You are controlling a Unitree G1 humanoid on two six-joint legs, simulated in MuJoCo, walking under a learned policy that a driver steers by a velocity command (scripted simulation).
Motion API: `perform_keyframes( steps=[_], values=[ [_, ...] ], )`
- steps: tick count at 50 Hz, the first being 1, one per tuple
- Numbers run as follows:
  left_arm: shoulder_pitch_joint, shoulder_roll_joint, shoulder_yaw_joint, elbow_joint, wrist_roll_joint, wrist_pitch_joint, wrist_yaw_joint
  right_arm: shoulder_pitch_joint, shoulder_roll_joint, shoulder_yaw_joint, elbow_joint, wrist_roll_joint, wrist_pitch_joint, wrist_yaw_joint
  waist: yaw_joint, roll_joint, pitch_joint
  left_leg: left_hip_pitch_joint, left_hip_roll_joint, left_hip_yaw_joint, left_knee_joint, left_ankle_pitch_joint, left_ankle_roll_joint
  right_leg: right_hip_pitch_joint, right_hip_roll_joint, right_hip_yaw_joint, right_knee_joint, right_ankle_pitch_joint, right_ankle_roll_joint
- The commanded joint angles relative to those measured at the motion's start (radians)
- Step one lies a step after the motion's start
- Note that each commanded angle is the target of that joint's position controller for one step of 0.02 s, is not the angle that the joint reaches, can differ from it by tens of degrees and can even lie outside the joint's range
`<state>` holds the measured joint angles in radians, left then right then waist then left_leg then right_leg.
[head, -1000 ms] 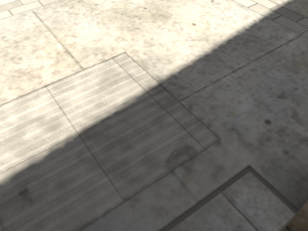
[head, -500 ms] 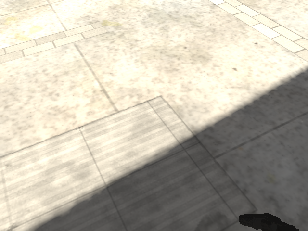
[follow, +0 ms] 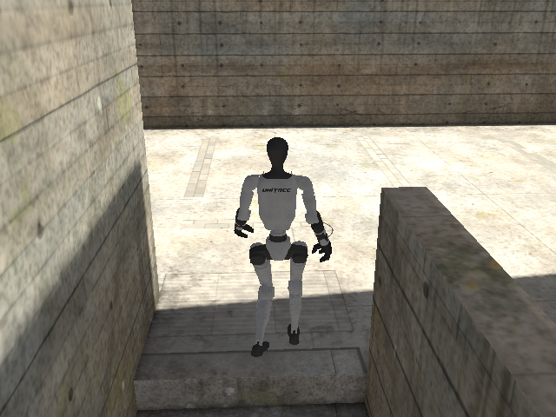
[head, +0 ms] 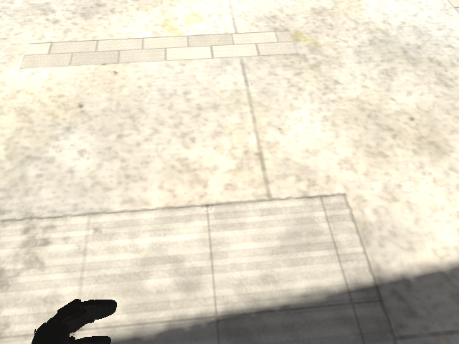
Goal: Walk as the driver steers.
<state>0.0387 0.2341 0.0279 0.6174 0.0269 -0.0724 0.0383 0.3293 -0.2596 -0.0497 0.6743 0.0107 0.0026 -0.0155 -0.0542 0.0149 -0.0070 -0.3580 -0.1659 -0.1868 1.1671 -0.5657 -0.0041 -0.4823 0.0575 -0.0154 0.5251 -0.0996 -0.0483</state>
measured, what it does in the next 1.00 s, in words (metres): steps on the spot, turning left: left foot, then right foot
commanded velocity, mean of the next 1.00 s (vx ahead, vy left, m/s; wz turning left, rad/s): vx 0.02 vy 0.00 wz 0.35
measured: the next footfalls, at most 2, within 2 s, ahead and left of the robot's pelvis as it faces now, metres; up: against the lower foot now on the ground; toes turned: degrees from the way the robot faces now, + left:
left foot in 0.32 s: +0.07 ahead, +0.14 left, +0.00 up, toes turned +15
right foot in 0.74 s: +0.11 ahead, -0.11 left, +0.00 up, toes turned +18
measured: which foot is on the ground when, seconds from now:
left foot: up 0.00-0.30, down 0.32-1.00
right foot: down 0.00-0.34, up 0.36-0.72, down 0.74-1.00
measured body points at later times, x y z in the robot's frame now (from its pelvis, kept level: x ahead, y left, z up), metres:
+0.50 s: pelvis +0.03 +0.04 +0.02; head +0.04 +0.08 +0.46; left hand +0.09 +0.34 -0.11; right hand +0.26 -0.16 -0.05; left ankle +0.03 +0.13 -0.72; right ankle +0.07 -0.11 -0.63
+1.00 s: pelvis +0.04 +0.01 +0.01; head +0.04 +0.01 +0.46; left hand +0.09 +0.27 -0.10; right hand +0.26 -0.16 -0.09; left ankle +0.03 +0.13 -0.72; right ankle +0.07 -0.12 -0.72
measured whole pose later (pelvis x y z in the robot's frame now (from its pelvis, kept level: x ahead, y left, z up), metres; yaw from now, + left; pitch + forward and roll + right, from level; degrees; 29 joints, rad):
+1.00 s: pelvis +0.04 +0.01 +0.01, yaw +18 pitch -1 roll -1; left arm 0.23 0.16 0.00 0.76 0.01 -0.04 0.02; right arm 0.20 -0.18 -0.03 0.68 0.00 0.01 -0.02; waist 0.00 0.03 0.00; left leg -0.28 -0.01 -0.06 0.55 -0.25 0.01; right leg -0.18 0.00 -0.01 0.49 -0.29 0.02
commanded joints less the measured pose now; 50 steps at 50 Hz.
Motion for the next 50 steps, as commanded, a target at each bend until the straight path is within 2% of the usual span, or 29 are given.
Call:
perform_keyframes(
  steps=[1,2,3,5,8,11,13,15,16,17,18,19,20,21,22,23,25,29,32,34,36,37,38,39,40,41,42,45,50],
  values=[
    [0.013,0.012,0.0,-0.107,-0.008,0.006,0.02,0.019,-0.116,-0.025,-0.101,-0.013,0.02,0.005,0.026,-0.064,-0.151,-0.309,0.141,0.057,0.354,0.1,-0.069,0.338,-0.385,0.424,-0.196,0.029,-0.222],
    [-0.004,0.05,0.01,-0.092,-0.009,0.018,0.019,-0.017,-0.101,-0.024,-0.126,0.002,0.019,-0.005,0.013,-0.097,-0.09,-0.304,0.169,0.066,0.334,0.122,-0.068,0.23,-0.335,0.343,-0.216,-0.034,-0.199],
    [0.001,0.068,0.014,-0.078,0.013,0.016,0.02,-0.012,-0.075,-0.016,-0.111,0.015,0.026,-0.012,0.011,-0.116,-0.065,-0.241,0.174,0.086,0.317,0.156,-0.069,0.138,-0.285,0.229,-0.249,-0.008,-0.187],
    [0.02,0.082,0.022,-0.044,0.018,0.013,0.014,-0.008,-0.039,-0.003,-0.111,0.018,0.027,-0.02,0.004,-0.126,-0.059,-0.205,0.187,0.13,0.172,0.173,-0.072,0.108,-0.245,0.122,-0.256,0.071,-0.189],
    [0.042,0.135,0.045,-0.018,0.0,0.018,0.006,-0.094,-0.027,0.013,-0.13,0.012,0.02,-0.015,0.041,-0.126,-0.097,-0.147,0.24,0.163,-0.107,0.174,-0.06,0.165,-0.279,0.08,-0.252,0.079,-0.211],
    [0.087,0.187,0.061,0.011,-0.003,0.029,-0.001,-0.142,-0.07,0.004,-0.138,0.015,0.02,0.0,0.081,-0.138,-0.113,-0.086,0.242,0.21,-0.266,0.209,-0.031,0.203,-0.332,0.088,-0.24,0.006,-0.222],
    [0.097,0.193,0.063,0.022,-0.02,0.028,-0.006,-0.14,-0.09,-0.005,-0.14,0.007,0.024,0.007,0.077,-0.137,-0.104,-0.034,0.236,0.224,-0.365,0.244,-0.007,0.206,-0.357,0.091,-0.228,-0.045,-0.204],
    [0.091,0.173,0.055,0.036,-0.036,0.038,-0.006,-0.099,-0.076,-0.009,-0.135,0.0,0.025,0.013,0.04,-0.12,-0.112,0.081,0.199,0.257,-0.52,0.302,0.029,0.193,-0.343,0.055,-0.151,-0.043,-0.158],
    [0.125,0.147,0.05,0.055,-0.036,0.043,-0.004,-0.073,-0.098,-0.02,-0.132,-0.007,0.024,0.012,0.032,-0.096,-0.113,0.145,0.189,0.233,-0.576,0.344,0.056,0.159,-0.314,0.017,-0.087,-0.081,-0.11],
    [0.144,0.104,0.042,0.061,-0.03,0.045,-0.004,-0.048,-0.167,-0.042,-0.145,-0.014,0.023,0.006,0.038,0.055,-0.089,0.213,0.308,0.037,-0.71,0.507,0.118,0.052,-0.234,-0.084,0.103,-0.204,-0.02],
    [0.097,0.088,0.032,0.003,0.004,0.041,0.004,-0.088,-0.269,-0.068,-0.185,-0.014,0.025,-0.007,0.04,0.358,-0.053,0.266,0.536,-0.332,-0.839,0.567,0.297,-0.227,-0.04,-0.149,0.325,-0.471,0.078],
    [0.009,0.145,0.052,-0.015,0.006,0.038,0.01,-0.04,-0.215,-0.057,-0.194,-0.027,0.009,-0.008,-0.031,0.237,-0.08,0.216,0.562,-0.362,-0.869,0.551,0.36,-0.249,-0.054,0.008,0.566,-0.523,0.088],
    [0.026,0.131,0.051,-0.006,-0.013,0.044,0.006,-0.088,-0.182,-0.044,-0.197,-0.031,-0.003,-0.009,0.009,0.192,-0.08,0.193,0.524,-0.273,-0.852,0.53,0.32,-0.258,-0.074,0.047,0.658,-0.465,0.084],
    [0.07,0.11,0.049,0.019,-0.016,0.054,0.006,-0.161,-0.154,-0.039,-0.215,-0.021,-0.01,-0.009,0.047,0.138,-0.083,0.187,0.464,-0.198,-0.827,0.493,0.261,-0.25,-0.091,0.063,0.677,-0.397,0.086],
    [0.084,0.119,0.054,0.031,-0.008,0.063,0.01,-0.214,-0.115,-0.025,-0.227,-0.006,-0.013,-0.007,0.061,0.114,-0.081,0.176,0.429,-0.143,-0.819,0.496,0.225,-0.235,-0.103,0.07,0.678,-0.336,0.099],
    [0.096,0.112,0.054,0.039,-0.008,0.067,0.008,-0.237,-0.09,-0.01,-0.23,-0.007,-0.016,-0.005,0.076,0.118,-0.092,0.156,0.399,-0.102,-0.808,0.542,0.211,-0.181,-0.097,0.057,0.701,-0.283,0.112],
    [0.115,0.102,0.049,0.045,-0.017,0.07,0.007,-0.236,-0.052,0.009,-0.227,-0.026,-0.019,0.0,0.081,0.107,-0.109,0.147,0.374,-0.06,-0.801,0.616,0.219,-0.122,-0.089,0.045,0.701,-0.223,0.131],
    [0.094,0.053,0.02,0.032,-0.017,0.074,0.01,-0.192,-0.055,0.007,-0.203,-0.03,-0.007,-0.001,0.037,0.129,-0.099,0.197,0.364,-0.045,-0.77,0.67,0.231,-0.032,-0.112,0.037,0.445,-0.244,0.141],
    [0.093,0.066,0.021,0.028,-0.024,0.078,0.003,-0.175,-0.075,-0.003,-0.184,-0.022,0.005,0.006,0.02,0.15,-0.063,0.162,0.377,-0.091,-0.774,0.586,0.248,0.064,-0.101,0.019,0.317,-0.319,0.13],
    [0.103,0.062,0.021,0.032,-0.028,0.077,-0.002,-0.185,-0.064,0.0,-0.17,-0.013,0.006,0.005,0.024,0.146,-0.04,0.145,0.378,-0.121,-0.771,0.561,0.244,0.114,-0.101,0.027,0.211,-0.301,0.116],
    [0.163,0.034,0.014,0.057,-0.022,0.067,-0.011,-0.218,-0.037,0.008,-0.156,0.005,0.003,0.004,0.073,0.12,-0.039,0.109,0.351,-0.107,-0.738,0.571,0.213,0.239,-0.097,0.02,-0.022,-0.133,0.085],
    [0.183,0.035,0.009,0.062,-0.003,0.059,-0.017,-0.2,-0.012,0.016,-0.138,0.01,-0.006,0.005,0.085,0.087,-0.045,0.066,0.32,-0.089,-0.725,0.552,0.17,0.331,-0.117,0.06,-0.114,0.016,0.061],
    [0.202,0.084,0.015,0.064,0.024,0.049,-0.022,-0.171,0.022,0.026,-0.134,-0.003,-0.021,0.007,0.055,-0.019,-0.068,0.022,0.247,-0.018,-0.647,0.458,0.116,0.412,-0.194,0.147,-0.118,0.237,0.042],
    [0.156,0.123,0.026,0.055,0.007,0.048,-0.021,-0.128,0.023,0.02,-0.127,-0.019,-0.026,0.008,0.003,-0.153,-0.055,-0.006,0.174,0.064,-0.661,0.32,0.073,0.379,-0.22,0.149,-0.092,0.216,-0.004],
    [0.117,0.067,0.017,0.045,-0.008,0.044,-0.026,-0.188,0.001,0.014,-0.125,-0.034,-0.023,0.0,0.034,-0.175,-0.044,0.062,0.159,0.096,-0.665,0.303,0.037,0.269,-0.194,0.147,-0.135,0.008,-0.03],
    [0.097,0.04,0.008,0.039,-0.005,0.038,-0.028,-0.241,-0.02,0.005,-0.131,-0.029,-0.02,-0.007,0.048,-0.146,-0.022,0.093,0.165,0.095,-0.658,0.327,0.03,0.226,-0.171,0.134,-0.157,-0.08,-0.02],
    [0.099,0.043,0.007,0.04,-0.001,0.033,-0.025,-0.253,-0.01,0.005,-0.129,-0.021,-0.015,-0.012,0.051,-0.122,-0.025,0.114,0.171,0.091,-0.65,0.352,0.035,0.214,-0.157,0.118,-0.162,-0.087,-0.008],
    [0.143,0.037,0.004,0.059,-0.006,0.018,-0.02,-0.213,0.007,0.006,-0.103,-0.018,-0.011,-0.006,0.055,-0.072,-0.022,0.13,0.186,0.075,-0.677,0.385,0.05,0.235,-0.137,0.087,-0.153,-0.084,0.004],
    [0.184,0.037,0.006,0.09,-0.015,0.022,-0.009,-0.192,0.009,0.002,-0.069,-0.013,-0.017,-0.001,0.061,-0.019,0.006,0.127,0.192,0.074,-0.695,0.387,0.051,0.238,-0.12,0.071,-0.169,-0.136,0.003]
  ],
)
Velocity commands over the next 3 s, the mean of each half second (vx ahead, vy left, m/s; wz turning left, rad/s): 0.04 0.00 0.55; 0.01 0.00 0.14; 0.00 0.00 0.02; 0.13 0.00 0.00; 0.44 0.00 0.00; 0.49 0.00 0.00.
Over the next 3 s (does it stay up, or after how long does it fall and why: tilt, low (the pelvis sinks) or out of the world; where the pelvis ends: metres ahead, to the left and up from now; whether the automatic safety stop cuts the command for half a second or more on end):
stays up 0.63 0.18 0.00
